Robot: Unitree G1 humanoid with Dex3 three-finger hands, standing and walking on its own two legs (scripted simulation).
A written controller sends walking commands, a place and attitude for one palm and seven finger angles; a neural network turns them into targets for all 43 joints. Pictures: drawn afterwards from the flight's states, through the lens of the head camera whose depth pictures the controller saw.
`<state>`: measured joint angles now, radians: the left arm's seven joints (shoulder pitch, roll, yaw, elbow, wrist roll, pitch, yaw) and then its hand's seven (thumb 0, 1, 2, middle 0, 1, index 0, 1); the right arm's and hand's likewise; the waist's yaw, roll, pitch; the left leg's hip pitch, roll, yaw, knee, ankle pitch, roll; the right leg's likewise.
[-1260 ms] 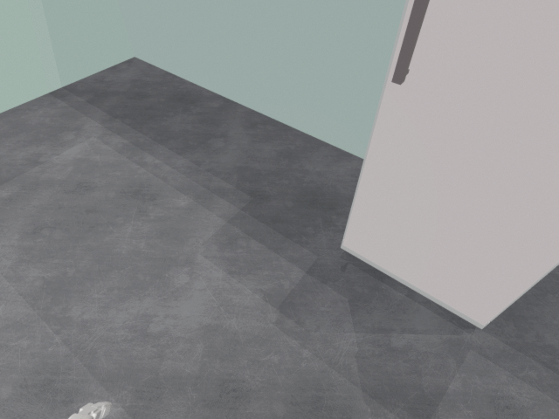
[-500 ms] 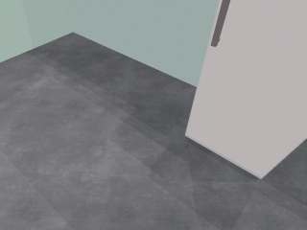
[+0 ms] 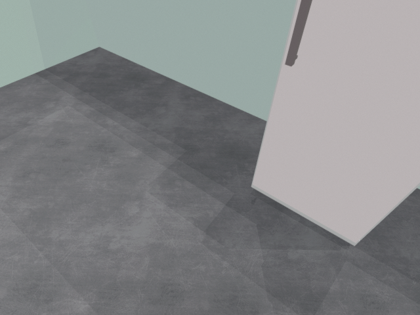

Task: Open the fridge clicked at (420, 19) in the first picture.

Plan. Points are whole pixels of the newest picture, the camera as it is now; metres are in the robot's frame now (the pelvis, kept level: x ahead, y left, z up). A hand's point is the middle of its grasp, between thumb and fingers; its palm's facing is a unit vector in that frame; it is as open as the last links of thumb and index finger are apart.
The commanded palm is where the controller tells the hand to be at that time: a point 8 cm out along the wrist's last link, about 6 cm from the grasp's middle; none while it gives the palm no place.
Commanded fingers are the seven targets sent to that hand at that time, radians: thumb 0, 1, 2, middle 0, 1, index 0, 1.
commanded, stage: look at it before walking up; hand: left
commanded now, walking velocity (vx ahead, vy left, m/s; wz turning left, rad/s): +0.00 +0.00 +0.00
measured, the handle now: (308, 1) +0.87 -0.22 +0.25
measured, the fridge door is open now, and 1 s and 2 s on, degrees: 0 0 0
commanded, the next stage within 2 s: turn to face it in 0.18 s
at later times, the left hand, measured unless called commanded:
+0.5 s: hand out of the picture +0.06 +0.23 -0.17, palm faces -0.07 -0.95 -0.31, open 7.3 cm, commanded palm none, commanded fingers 0.00 0.90 0.90 -0.20 -0.30 -0.20 -0.30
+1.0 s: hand out of the picture +0.06 +0.22 -0.19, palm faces -0.25 -0.94 -0.22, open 7.3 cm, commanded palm none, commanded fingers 0.00 0.90 0.90 -0.20 -0.30 -0.20 -0.30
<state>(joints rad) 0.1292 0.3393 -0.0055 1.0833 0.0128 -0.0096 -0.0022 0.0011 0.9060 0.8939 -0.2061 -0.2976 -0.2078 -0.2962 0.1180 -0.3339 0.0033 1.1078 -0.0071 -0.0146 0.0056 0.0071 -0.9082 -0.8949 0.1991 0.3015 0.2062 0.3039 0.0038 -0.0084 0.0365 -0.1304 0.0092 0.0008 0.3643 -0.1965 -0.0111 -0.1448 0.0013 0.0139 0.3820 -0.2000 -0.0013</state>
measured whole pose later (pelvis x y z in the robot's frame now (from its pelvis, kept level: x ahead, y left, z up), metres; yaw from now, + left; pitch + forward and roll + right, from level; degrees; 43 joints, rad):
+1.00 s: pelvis -0.05 +0.03 -0.02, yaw -18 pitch +2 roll +1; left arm 0.24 0.25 0.07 0.89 0.02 0.07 0.00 0.00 0.90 0.89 -0.21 -0.30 -0.21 -0.30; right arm 0.10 -0.21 -0.05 0.86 0.00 0.00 -0.03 0.01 -0.91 -0.90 0.20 0.30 0.20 0.30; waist 0.03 -0.07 0.07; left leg -0.26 -0.03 -0.01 0.54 -0.33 0.00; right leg -0.43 0.12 0.29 0.57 -0.19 0.03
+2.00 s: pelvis +0.08 +0.02 +0.00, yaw -32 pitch +0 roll +0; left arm 0.28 0.19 0.06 1.06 0.03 0.00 -0.01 0.00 0.91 0.89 -0.20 -0.30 -0.20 -0.30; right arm 0.37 -0.10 -0.01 1.07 -0.02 -0.07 -0.01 0.00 -0.91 -0.90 0.20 0.30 0.20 0.30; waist 0.00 -0.04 0.01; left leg -0.15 -0.01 0.17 0.38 -0.24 0.06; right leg -0.51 -0.09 -0.09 1.05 -0.30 0.01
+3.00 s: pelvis +0.36 -0.11 -0.01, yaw -33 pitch -1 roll +0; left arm 0.18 0.18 0.07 1.01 0.03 0.05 0.03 0.00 0.91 0.89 -0.20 -0.30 -0.20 -0.30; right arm 0.16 -0.15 -0.05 1.04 -0.02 0.00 -0.04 -0.01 -0.94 -0.89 0.20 0.30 0.21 0.30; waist 0.00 -0.02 0.09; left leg -0.25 0.07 0.19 0.50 -0.22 0.04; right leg -0.42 -0.03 -0.04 0.89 -0.44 0.02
